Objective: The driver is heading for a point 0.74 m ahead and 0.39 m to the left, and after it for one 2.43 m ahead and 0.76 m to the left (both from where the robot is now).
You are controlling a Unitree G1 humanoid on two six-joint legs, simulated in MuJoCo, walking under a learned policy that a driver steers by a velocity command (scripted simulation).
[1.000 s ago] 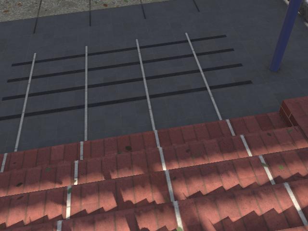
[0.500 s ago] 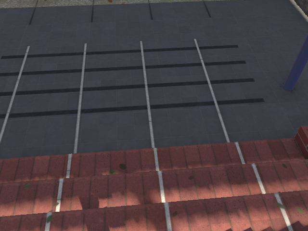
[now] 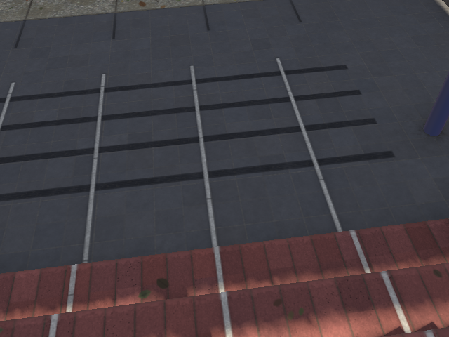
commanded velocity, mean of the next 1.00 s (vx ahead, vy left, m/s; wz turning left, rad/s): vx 0.50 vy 0.00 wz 0.51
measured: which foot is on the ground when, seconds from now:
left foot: up 0.00-0.48, down 0.50-1.00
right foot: down 0.00-0.50, up 0.52-0.98, down 1.00-1.00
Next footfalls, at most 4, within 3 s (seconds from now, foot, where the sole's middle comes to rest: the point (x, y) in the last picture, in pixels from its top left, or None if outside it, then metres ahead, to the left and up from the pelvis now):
0.50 left None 0.37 0.16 -0.91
1.00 right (217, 324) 0.66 0.05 -1.06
1.52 left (107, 324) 0.68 0.45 -1.06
1.98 right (133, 275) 0.95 0.40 -1.20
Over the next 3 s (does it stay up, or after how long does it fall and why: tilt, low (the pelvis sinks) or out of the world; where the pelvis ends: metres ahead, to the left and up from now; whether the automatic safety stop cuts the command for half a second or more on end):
stays up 1.25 0.65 -0.59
